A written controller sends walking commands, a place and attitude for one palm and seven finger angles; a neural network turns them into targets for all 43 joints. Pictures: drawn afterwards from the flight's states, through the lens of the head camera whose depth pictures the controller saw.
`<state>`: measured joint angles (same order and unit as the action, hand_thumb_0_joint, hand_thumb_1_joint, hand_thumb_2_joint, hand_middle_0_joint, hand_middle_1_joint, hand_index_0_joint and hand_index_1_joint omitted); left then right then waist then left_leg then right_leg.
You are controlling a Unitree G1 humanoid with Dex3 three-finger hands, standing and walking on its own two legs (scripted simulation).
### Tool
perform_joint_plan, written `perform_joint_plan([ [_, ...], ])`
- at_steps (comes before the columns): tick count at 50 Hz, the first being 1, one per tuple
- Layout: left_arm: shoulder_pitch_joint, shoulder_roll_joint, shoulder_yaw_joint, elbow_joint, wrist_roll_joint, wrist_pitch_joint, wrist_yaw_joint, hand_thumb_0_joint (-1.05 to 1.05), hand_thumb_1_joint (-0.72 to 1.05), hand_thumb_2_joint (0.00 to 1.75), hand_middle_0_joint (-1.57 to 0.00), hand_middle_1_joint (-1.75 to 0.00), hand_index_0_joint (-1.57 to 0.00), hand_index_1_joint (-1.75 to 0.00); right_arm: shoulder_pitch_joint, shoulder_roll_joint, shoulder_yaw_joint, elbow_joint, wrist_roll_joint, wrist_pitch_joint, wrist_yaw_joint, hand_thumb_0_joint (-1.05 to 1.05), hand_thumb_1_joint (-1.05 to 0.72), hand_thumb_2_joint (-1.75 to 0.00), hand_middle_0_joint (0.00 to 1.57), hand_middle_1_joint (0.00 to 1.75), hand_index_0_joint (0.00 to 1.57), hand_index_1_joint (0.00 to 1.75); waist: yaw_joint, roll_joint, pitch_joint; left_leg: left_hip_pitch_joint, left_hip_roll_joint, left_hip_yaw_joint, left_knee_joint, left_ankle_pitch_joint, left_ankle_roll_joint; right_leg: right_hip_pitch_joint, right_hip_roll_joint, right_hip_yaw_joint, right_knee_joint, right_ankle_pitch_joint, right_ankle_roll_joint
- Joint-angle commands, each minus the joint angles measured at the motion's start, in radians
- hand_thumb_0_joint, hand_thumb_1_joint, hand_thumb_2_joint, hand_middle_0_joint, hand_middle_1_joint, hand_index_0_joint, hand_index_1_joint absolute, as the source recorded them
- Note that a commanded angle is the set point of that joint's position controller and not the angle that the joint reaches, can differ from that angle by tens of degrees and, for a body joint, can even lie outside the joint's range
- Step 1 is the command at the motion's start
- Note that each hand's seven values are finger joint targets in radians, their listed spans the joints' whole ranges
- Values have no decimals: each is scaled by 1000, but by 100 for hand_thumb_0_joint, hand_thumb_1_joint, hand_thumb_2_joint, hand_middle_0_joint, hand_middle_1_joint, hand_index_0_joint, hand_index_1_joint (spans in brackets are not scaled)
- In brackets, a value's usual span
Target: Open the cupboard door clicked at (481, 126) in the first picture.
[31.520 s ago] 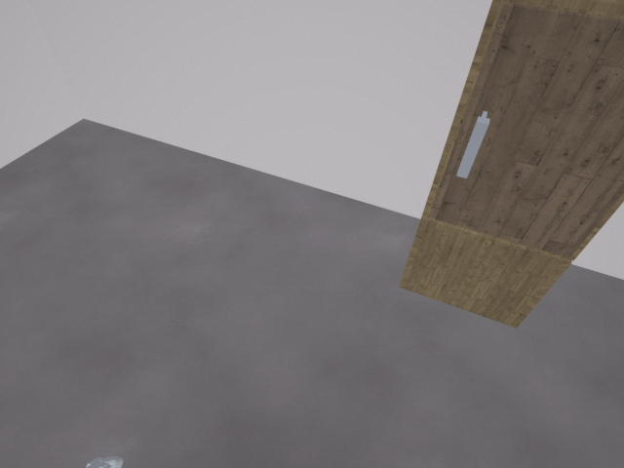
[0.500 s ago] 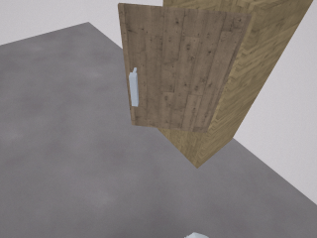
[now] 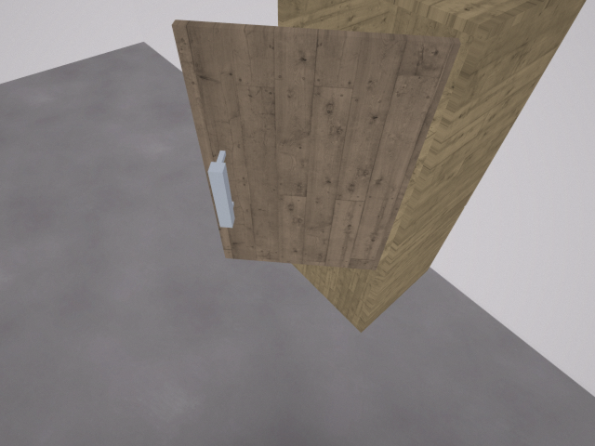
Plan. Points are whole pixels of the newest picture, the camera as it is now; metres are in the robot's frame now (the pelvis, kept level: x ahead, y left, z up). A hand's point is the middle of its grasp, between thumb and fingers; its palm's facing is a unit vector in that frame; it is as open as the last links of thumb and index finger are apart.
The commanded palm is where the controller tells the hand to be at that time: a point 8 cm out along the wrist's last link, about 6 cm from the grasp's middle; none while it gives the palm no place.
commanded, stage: come to a stop and stand still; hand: left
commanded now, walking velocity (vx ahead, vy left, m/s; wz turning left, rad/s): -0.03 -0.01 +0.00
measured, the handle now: (224, 189) +0.57 +0.18 -0.05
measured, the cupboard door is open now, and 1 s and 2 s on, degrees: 44 44 44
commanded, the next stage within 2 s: look again from close up in 0.54 s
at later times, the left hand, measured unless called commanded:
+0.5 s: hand out of the picture +0.00 +0.19 -0.16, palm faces +0.00 -0.97 -0.24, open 7.4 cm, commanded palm none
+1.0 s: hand out of the picture +0.00 +0.18 -0.16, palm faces +0.00 -0.98 -0.21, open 7.3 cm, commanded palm none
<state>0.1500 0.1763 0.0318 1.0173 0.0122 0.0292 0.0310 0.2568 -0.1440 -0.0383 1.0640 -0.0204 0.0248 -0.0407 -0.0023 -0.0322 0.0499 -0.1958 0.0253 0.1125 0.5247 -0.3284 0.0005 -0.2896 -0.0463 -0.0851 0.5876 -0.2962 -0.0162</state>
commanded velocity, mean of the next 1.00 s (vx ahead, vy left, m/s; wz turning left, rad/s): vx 0.00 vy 0.00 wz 0.00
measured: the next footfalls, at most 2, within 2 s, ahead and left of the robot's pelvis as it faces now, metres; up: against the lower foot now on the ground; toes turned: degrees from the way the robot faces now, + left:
none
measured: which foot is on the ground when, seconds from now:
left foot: down 0.00-1.00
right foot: down 0.00-1.00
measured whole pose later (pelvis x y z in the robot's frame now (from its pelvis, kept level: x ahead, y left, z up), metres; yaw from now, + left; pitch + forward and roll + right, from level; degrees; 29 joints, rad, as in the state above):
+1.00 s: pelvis -0.02 +0.00 +0.01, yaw +0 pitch -1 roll +1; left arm 0.25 0.16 -0.02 1.11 0.01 -0.01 0.03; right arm 0.31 -0.14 0.01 1.14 -0.02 -0.02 -0.02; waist 0.00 0.00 0.04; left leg -0.15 0.02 0.11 0.43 -0.26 0.00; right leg -0.24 -0.04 -0.09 0.48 -0.22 -0.02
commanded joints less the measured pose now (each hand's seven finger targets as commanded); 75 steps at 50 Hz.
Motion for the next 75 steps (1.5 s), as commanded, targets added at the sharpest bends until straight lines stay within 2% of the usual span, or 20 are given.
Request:
perform_joint_plan([
  [1, 78, 100, 34, -49, 6, -5, 3, 0, 90, 90, -20, -30, -20, -30, 29, -149, -34, -62, 0, -2, -4, 0, -90, -90, 20, 30, 20, 30, 19, 95, -73, -53, 152, -120, -80, 399, 51, 93, -49, 75, -31, 299, -16],
  [4, 79, 135, 31, -41, 8, -19, 3, 0, 90, 90, -20, -30, -20, -30, 51, -107, -27, -66, 9, 4, 3, 0, -90, -90, 20, 30, 20, 30, -4, -101, -106, -30, 44, -38, 15, 120, -3, 95, -166, 196, -177, 366, -78],
  [5, 150, 147, 25, -36, 7, -36, 45, 0, 90, 90, -20, -30, -20, -30, -9, -147, -34, -122, 19, -26, 12, 0, -90, -90, 20, 30, 20, 30, -1, 37, -124, -50, 49, -2, 51, 74, -30, 158, -199, 266, -96, 824, -64],
  [7, 132, 190, 23, -84, 4, -49, 36, 0, 90, 90, -20, -30, -20, -30, 12, -83, -16, -156, 22, -21, 24, 0, -90, -90, 20, 30, 20, 30, -11, -20, -175, -56, 31, -39, 2, -10, 1, 164, -215, 239, -80, 623, -104],
  [8, 102, 173, 17, -98, 5, -45, 33, 0, 90, 90, -20, -30, -20, -30, 40, -85, -15, -156, 19, -23, 25, 0, -90, -90, 20, 30, 20, 30, -34, 18, -155, 2, 44, -49, -51, 76, 9, 97, -176, 191, -73, 481, -89],
  [10, 93, 130, 2, -101, 4, -36, 21, 0, 90, 90, -20, -30, -20, -30, 29, -117, -9, -161, 4, -32, 26, 0, -90, -90, 20, 30, 20, 30, -14, 150, -58, -9, 126, -128, -90, 295, 48, 9, -64, 95, -52, 215, -31],
  [11, 107, 119, -4, -95, 4, -34, 17, 0, 90, 90, -20, -30, -20, -30, 6, -131, -6, -170, 4, -33, 24, 0, -90, -90, 20, 30, 20, 30, 0, 123, -31, -44, 141, -143, -109, 283, 60, 19, -42, 77, -69, 135, -20],
  [13, 116, 109, -13, -85, 4, -34, 10, 0, 90, 90, -20, -30, -20, -30, -8, -144, -1, -183, 6, -31, 25, 0, -90, -90, 20, 30, 20, 30, 0, 17, 5, -74, 119, -132, -133, 132, 53, 16, -46, 95, -122, 84, -19],
  [18, 117, 124, -18, -66, 3, -42, 2, 0, 90, 90, -20, -30, -20, -30, 17, -138, 12, -149, 1, -34, 30, 0, -90, -90, 20, 30, 20, 30, -10, 11, 34, -64, 78, -116, -181, -12, 41, -14, -62, 141, -204, -46, -22],
  [58, 153, 92, -21, 71, -1, -63, 3, 0, 90, 90, -20, -30, -20, -30, 86, -93, 30, 51, 6, -60, 11, 0, -90, -90, 20, 30, 20, 30, 1, 27, 3, 8, 93, -94, -189, 158, 26, 85, -82, 114, -210, 184, -31],
  [60, 150, 96, -20, 70, 1, -64, 3, 0, 90, 90, -20, -30, -20, -30, 78, -97, 29, 52, 6, -61, 11, 0, -90, -90, 20, 30, 20, 30, 2, 32, 9, 6, 95, -96, -187, 177, 26, 90, -80, 112, -206, 211, -31],
  [61, 257, 99, -19, 116, 3, -63, 42, 0, 90, 90, -20, -30, -20, -30, -30, -129, 16, -16, 20, -57, 20, 0, -90, -90, 20, 30, 20, 30, 47, -34, 34, -75, 110, -49, 17, 128, -9, 91, -140, 161, -200, 506, 2],
  [62, -517, 311, 88, -1394, -212, -291, 17, 0, 88, 89, -20, -32, -20, -32, -20, -297, 13, -386, 75, -209, -28, 0, -90, -90, 20, 30, 20, 30, -81, 151, -451, 142, -23, -88, -119, 240, 28, 215, -36, 109, -130, 372, -18],
  [63, -73, 249, 91, -1143, -133, -248, 61, 0, 85, 88, -20, -33, -20, -33, -104, -218, 24, -335, 61, -290, -64, 0, -90, -90, 20, 30, 20, 30, 15, 253, -436, 145, -14, -65, -121, 334, 37, 198, 15, 76, -82, 241, -41],
  [64, 199, 35, -14, -946, -158, -120, 84, 0, 83, 87, -21, -34, -21, -34, -98, -177, 13, -339, 75, -314, -54, 0, -90, -90, 20, 30, 20, 30, -3, 228, -224, 26, 3, -91, -115, 277, 6, 87, 10, 29, -98, 145, -24],
  [66, 82, 17, -9, -961, -203, -175, 40, 0, 78, 85, -21, -37, -21, -37, -78, -233, -3, -369, 74, -344, -48, 0, -90, -90, 20, 30, 20, 30, -61, -21, 6, -88, -8, -120, -51, 133, 26, -80, 20, -4, -115, 58, 9],
  [67, 93, 61, 56, -908, -203, -237, 13, 0, 76, 84, -21, -39, -21, -39, -58, -254, -19, -385, 55, -352, -41, 0, -90, -90, 20, 30, 20, 30, -69, -114, 0, -156, -19, -120, 2, 68, 24, -161, 21, -13, -96, -36, 13],
  [68, 160, 18, 57, -817, -209, -300, -29, 0, 74, 83, -21, -40, -21, -40, -68, -248, -26, -417, 43, -359, -33, 0, -90, -90, 20, 30, 20, 30, -53, -167, 17, -248, -28, -118, 58, 9, 18, -239, 20, -15, -55, -120, 16],
  [71, 403, -17, 106, -721, -253, -527, -201, 0, 67, 80, -22, -45, -22, -45, -102, -229, -51, -517, 36, -383, 15, 0, -90, -90, 20, 30, 20, 30, 51, -182, -123, -424, -53, -91, 231, 14, -6, -271, 14, 21, 128, -123, -7],
  [75, 337, 139, 224, -740, -273, -766, -451, 0, 57, 76, -22, -51, -22, -51, -124, -247, -75, -605, 40, -382, 61, 0, -90, -90, 20, 30, 20, 30, 64, -48, -290, -625, -63, -80, 460, 67, -10, -312, -9, 122, 345, 48, -27],
])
